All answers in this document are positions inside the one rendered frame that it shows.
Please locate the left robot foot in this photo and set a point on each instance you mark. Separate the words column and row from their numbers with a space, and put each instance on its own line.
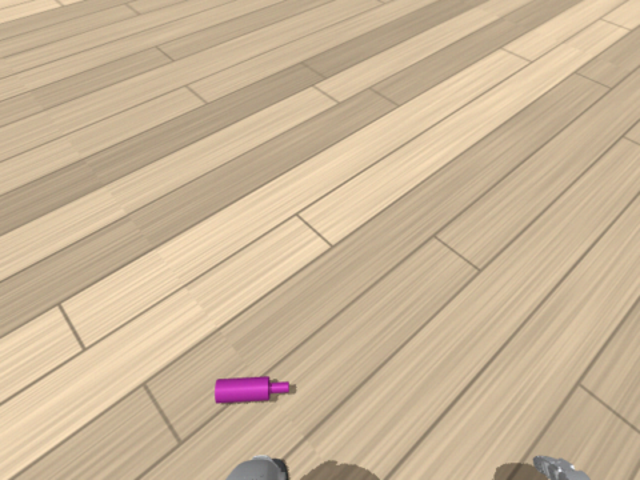
column 281, row 465

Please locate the right robot hand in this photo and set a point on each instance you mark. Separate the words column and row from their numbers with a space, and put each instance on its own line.
column 558, row 469

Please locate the bottle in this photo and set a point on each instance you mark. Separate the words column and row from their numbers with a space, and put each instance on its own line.
column 247, row 389

